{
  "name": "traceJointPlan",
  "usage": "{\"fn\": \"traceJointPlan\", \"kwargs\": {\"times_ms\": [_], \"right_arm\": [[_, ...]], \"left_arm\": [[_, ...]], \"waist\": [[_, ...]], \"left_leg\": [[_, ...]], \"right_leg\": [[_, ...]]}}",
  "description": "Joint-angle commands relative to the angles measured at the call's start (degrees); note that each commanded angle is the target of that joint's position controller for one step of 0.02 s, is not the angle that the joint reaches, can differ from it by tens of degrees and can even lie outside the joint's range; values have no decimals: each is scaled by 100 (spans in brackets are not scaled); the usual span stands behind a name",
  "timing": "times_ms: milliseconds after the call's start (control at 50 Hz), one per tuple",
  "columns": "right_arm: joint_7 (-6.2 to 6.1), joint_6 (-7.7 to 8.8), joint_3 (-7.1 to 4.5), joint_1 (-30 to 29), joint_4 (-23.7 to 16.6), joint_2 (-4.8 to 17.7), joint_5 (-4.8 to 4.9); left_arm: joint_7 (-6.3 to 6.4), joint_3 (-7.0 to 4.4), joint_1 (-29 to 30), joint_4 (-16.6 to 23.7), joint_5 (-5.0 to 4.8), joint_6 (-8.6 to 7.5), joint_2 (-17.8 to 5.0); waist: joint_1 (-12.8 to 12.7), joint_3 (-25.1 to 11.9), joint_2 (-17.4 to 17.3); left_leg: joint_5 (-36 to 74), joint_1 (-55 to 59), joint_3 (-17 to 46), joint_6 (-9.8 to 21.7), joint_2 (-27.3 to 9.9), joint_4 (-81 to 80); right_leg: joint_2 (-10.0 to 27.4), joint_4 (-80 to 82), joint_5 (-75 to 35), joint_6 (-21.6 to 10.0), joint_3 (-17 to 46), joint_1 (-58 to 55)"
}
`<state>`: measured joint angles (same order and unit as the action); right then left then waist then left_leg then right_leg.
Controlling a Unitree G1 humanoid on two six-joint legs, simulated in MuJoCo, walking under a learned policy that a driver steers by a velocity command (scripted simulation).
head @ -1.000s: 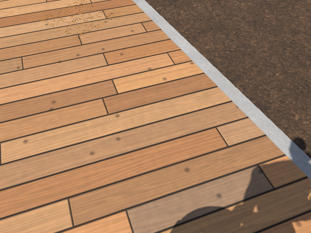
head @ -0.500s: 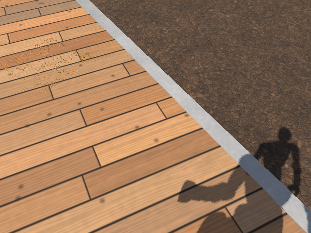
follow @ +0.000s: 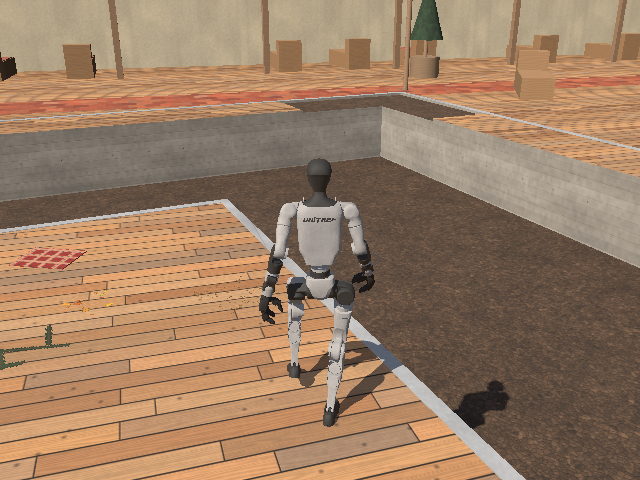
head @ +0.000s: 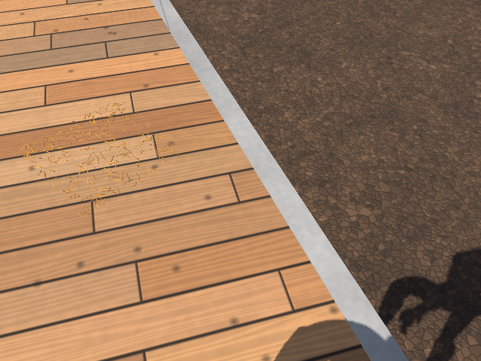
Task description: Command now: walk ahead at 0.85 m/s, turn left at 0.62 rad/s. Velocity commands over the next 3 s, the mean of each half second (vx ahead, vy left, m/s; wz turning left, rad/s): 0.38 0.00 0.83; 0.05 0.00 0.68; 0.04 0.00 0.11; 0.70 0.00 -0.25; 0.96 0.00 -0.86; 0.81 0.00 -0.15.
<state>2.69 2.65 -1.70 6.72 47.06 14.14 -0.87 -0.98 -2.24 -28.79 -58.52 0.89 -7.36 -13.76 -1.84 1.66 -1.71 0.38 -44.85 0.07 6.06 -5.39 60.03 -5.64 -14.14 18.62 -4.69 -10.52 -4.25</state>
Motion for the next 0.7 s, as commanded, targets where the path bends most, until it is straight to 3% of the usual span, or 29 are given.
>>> {"fn": "traceJointPlan", "kwargs": {"times_ms": [20,60,80,100,120,140,160,180,200,220,240,260,300,320,340,380,420,460,480,520,540,560,580,600,620,640,660,680,700], "right_arm": [[119,102,130,-539,-412,-52,13],[139,169,113,-122,-270,68,-56],[129,152,58,362,-141,215,-107],[104,126,-49,1191,60,463,-159],[119,138,-393,1727,-48,1085,328],[39,114,-475,2561,195,1322,448],[-41,127,-381,2138,151,1377,134],[-18,192,-367,1689,-166,1453,-255],[-16,145,-447,1296,-469,1328,-143],[-30,135,-433,803,-609,1183,89],[-42,125,-374,381,-755,983,227],[-66,117,-384,176,-899,987,215],[-149,50,-396,117,-1060,887,221],[-231,-4,-424,163,-1094,910,254],[-321,-78,-475,247,-1108,1015,253],[-474,-299,-547,225,-1210,1122,286],[-569,-480,-546,219,-1333,974,311],[-582,-554,-525,207,-1504,827,275],[-571,-561,-521,181,-1595,780,261],[-529,-546,-489,-147,-1838,715,252],[-481,-539,-403,-137,-1932,485,230],[-462,-525,-298,360,-1931,156,79],[-297,-471,-386,1029,-2010,638,96],[-212,-453,-517,995,-1831,1197,136],[-209,-545,-589,668,-1680,1426,166],[-247,-646,-561,535,-1652,1327,151],[-269,-708,-511,434,-1730,1161,221],[-254,-719,-432,353,-1829,1006,227],[-255,-702,-341,238,-1910,782,189]], "left_arm": [[92,55,411,468,-91,-166,-391],[247,-3,361,531,-152,-193,-789],[338,-60,444,591,-174,-168,-989],[405,-115,616,661,-168,-101,-1119],[554,-265,1245,936,-294,39,-1648],[531,-295,1796,1095,-303,127,-1493],[357,-44,1435,1503,46,38,-373],[265,55,494,1706,-157,-70,-234],[203,-9,883,1841,-219,-120,-646],[184,-63,1208,2005,-249,-102,-680],[216,-126,1313,1951,-174,-19,-752],[241,-167,1285,1959,-125,95,-801],[301,-226,1448,2115,-36,255,-847],[329,-189,1730,2314,35,264,-666],[365,-144,1990,2437,46,300,-484],[417,-92,2268,2589,-49,381,-322],[409,-92,2526,2689,-157,438,-327],[377,-117,2805,2796,-203,443,-407],[342,-135,2848,2802,-169,416,-486],[270,-207,2588,2713,-128,323,-613],[267,-235,2296,2621,-88,298,-644],[335,-294,2233,2744,17,328,-942],[302,-289,2065,2772,217,350,-990],[318,-324,2237,2874,109,321,-824],[371,-254,2220,2870,48,356,-505],[404,-208,2245,2873,-22,438,-483],[387,-198,2471,2892,-27,509,-556],[393,-217,2606,2884,5,552,-706],[381,-227,2525,2832,75,571,-769]], "waist": [[199,866,198],[339,449,376],[532,89,619],[898,-371,757],[1461,-1052,1357],[1878,-1161,600],[907,-1095,-1697],[434,-2487,-1279],[531,-2475,-179],[163,-1459,567],[-106,-910,1124],[-248,-614,1099],[-281,-411,859],[-249,-455,740],[-180,-586,529],[-56,-1099,59],[87,-1365,-259],[197,-1192,-576],[225,-1129,-655],[-1,-1071,-667],[-42,-1280,-271],[257,-1470,852],[582,-1866,2103],[392,-1710,1791],[158,-1422,911],[138,-1222,413],[194,-897,386],[248,-646,444],[203,-628,566]], "left_leg": [[1062,1158,-966,48,375,-1474],[1346,1913,-1371,113,837,-2211],[1143,2444,-1423,169,1071,-2281],[897,3258,-1298,292,1244,-2281],[965,4256,-384,503,856,-2252],[1974,4884,176,748,424,-3337],[4834,6113,1278,1008,-28,-2522],[4721,6974,3365,2142,-1116,-2801],[3184,6508,3681,2180,-1128,-3483],[1580,5500,3539,2036,-864,-3974],[1032,4498,3340,1812,-672,-4276],[1365,3665,3156,1732,-538,-4389],[2252,2698,2401,1473,-13,-4317],[2532,2398,2105,1332,340,-4168],[2764,2343,1917,1196,544,-4012],[2708,2537,1821,789,765,-3700],[1931,2717,1969,399,860,-3496],[1288,2940,2275,189,864,-3251],[998,3026,2510,149,832,-3128],[117,2946,2813,56,864,-2609],[-1583,2385,2605,-96,1123,-1743],[-3916,1190,1698,-343,1757,-296],[-4525,466,1263,-682,1625,1039],[-3971,114,986,-977,1059,1938],[-3388,105,932,-1102,859,2334],[-2941,207,843,-1165,734,2478],[-2668,281,739,-1169,628,2405],[-2389,447,556,-1142,539,2137],[-2289,667,345,-1092,557,1675]], "right_leg": [[1122,538,-5191,346,-256,1558],[1245,-310,-6717,495,-362,1000],[1370,-991,-7381,594,-366,825],[1509,-2055,-7665,666,-315,858],[1580,-3312,-7978,878,131,1100],[860,-5610,-4554,1057,-57,1470],[-104,-7739,1835,1093,479,3609],[-134,-8626,1967,1031,1896,4405],[75,-8272,1587,763,2136,4442],[237,-7691,1320,611,2005,4737],[446,-7283,1085,628,1912,4559],[537,-6910,945,727,1907,4254],[669,-5809,787,920,1810,3774],[556,-5111,485,989,1707,3566],[375,-4411,131,1040,1596,3462],[68,-3434,-637,1119,1559,3137],[-106,-2795,-1092,1148,1597,2907],[-106,-2224,-1285,1108,1778,2991],[-56,-1932,-1349,1058,1903,2912],[179,-903,-1926,811,2064,2258],[812,-557,-2569,440,2373,1230],[2156,-966,-4098,-286,3480,169],[3427,-878,-4793,-1423,4979,-81],[3382,-912,-4144,-1619,5148,170],[2782,-1065,-3523,-1226,4049,425],[2337,-1026,-2847,-845,3411,841],[2107,-876,-2414,-693,3026,1379],[1903,-713,-2251,-612,2643,1845],[1745,-650,-2355,-605,2354,2045]]}}
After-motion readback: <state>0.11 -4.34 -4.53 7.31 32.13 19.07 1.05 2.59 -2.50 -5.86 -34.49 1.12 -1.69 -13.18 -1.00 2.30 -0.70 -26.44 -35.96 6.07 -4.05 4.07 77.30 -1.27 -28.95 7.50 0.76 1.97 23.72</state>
